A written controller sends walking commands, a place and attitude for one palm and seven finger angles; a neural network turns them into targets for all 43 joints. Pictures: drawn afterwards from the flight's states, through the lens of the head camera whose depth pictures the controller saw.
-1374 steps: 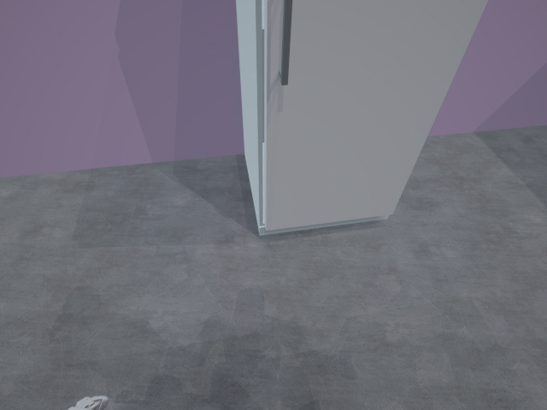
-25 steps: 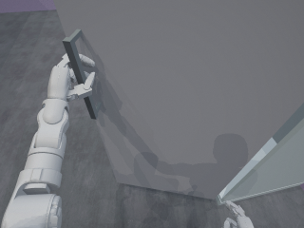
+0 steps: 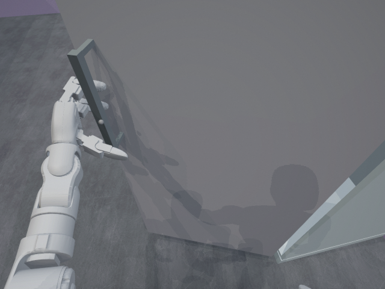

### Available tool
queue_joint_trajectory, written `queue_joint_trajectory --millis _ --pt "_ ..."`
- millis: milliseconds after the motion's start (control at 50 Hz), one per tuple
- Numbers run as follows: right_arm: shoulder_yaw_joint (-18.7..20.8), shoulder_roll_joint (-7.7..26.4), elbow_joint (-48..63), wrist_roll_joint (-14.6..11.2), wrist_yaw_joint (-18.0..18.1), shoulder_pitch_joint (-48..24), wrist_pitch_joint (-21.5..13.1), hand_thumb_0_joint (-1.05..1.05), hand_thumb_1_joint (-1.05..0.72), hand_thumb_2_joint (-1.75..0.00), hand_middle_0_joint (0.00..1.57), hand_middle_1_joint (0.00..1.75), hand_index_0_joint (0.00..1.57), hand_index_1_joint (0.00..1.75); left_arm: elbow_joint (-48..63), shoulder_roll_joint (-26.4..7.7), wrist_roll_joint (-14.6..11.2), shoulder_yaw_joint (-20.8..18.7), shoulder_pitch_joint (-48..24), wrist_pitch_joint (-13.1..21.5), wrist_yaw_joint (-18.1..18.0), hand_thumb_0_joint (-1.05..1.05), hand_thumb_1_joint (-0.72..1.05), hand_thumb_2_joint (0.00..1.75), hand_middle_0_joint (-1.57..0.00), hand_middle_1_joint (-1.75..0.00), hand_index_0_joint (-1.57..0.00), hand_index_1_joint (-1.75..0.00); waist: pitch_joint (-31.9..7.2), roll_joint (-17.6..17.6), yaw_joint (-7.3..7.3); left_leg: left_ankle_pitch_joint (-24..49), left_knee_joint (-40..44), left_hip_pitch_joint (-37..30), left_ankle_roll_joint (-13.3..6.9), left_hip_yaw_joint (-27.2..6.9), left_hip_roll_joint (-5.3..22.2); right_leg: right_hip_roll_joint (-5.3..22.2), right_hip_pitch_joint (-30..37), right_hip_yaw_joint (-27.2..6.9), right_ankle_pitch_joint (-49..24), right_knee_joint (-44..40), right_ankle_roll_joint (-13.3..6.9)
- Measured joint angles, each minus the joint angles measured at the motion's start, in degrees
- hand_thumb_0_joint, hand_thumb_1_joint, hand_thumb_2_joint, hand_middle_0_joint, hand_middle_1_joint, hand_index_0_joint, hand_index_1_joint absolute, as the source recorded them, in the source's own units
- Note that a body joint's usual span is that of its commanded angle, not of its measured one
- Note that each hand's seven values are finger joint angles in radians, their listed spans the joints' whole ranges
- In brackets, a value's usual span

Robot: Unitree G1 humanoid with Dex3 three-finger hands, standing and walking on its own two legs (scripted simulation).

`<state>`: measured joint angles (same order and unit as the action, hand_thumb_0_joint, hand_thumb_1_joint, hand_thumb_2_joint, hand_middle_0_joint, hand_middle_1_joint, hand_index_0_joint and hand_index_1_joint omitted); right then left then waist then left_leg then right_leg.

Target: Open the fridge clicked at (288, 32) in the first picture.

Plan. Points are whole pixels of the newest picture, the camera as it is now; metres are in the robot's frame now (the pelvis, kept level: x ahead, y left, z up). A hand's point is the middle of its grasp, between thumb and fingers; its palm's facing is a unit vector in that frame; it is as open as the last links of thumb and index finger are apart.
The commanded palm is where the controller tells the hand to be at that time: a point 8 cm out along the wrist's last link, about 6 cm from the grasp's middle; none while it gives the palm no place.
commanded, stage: slip the hand off the handle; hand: left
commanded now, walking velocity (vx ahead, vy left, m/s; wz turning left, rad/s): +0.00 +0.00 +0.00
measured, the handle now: (103, 105) +0.43 +0.20 +0.16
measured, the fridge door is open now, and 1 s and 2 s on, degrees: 66 66 66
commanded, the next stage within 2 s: draw the hand back to the body in 1.66 s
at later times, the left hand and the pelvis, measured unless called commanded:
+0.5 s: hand (62, 122) +0.38 +0.26 +0.16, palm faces +0.24 -0.95 -0.22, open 14.7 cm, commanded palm +0.35 +0.31 +0.17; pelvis +0.01 +0.00 +0.00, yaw +1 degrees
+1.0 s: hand (46, 141) +0.34 +0.28 +0.15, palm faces +0.21 -0.95 -0.22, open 14.7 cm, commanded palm +0.29 +0.32 +0.17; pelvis +0.00 +0.02 -0.01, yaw +1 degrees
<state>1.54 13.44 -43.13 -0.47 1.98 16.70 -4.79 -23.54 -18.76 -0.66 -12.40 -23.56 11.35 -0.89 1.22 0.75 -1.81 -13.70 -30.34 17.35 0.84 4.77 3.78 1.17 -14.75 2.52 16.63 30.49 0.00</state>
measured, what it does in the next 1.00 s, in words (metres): stands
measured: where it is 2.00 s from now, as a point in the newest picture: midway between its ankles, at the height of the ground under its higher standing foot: outside the picture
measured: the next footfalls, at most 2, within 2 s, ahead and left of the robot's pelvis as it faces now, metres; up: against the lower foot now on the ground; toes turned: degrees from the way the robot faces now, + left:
none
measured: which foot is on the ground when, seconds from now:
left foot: down 0.00-1.00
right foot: down 0.00-1.00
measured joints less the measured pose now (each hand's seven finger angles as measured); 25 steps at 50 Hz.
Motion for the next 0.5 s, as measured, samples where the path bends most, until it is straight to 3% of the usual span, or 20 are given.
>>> queue_joint_trajectory --millis 240,500 --pt "-0.6 -0.1 0.7 -0.8 1.3 -2.5 0.1 0.01 -0.91 -0.9 0.2 0.3 0.2 0.3 -0.3 -2.7 -2.2 -3.6 -0.1 -2.2 3.9 -0.01 -0.55 0.2 -0.27 -1.17 -0.27 -1.15 -0.8 0.4 0.74 -1.1 -1.1 0.3 0.2 -0.7 0.0 0.0 0.2 0.7 1.2 0.8 -0.1" --pt "-0.6 1.2 2.1 -1.5 2.2 -2.3 -0.5 0.01 -0.91 -0.9 0.2 0.3 0.2 0.3 -3.2 -6.0 -4.0 -7.4 -0.7 -0.5 9.1 -0.01 -0.56 0.2 -0.25 -1.16 -0.26 -1.15 -1.0 -0.1 1.36 -2.2 -3.8 2.6 0.0 -1.4 -0.1 0.2 -1.3 1.2 1.9 2.5 0.2"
